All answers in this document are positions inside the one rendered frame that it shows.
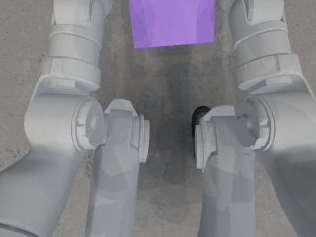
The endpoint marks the left robot upper arm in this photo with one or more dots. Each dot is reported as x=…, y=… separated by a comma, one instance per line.
x=34, y=191

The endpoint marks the robot right forearm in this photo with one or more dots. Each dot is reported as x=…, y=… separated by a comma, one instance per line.
x=260, y=38

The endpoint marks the robot right foot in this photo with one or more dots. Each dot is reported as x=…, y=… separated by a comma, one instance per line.
x=197, y=115

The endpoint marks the right robot upper arm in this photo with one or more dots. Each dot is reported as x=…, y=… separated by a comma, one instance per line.
x=280, y=127

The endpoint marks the robot left forearm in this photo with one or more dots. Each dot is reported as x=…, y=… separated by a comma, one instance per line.
x=76, y=37

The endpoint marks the carton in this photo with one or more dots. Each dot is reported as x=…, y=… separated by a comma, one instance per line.
x=158, y=23

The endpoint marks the robot left thigh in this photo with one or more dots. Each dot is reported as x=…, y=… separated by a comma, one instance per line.
x=114, y=176

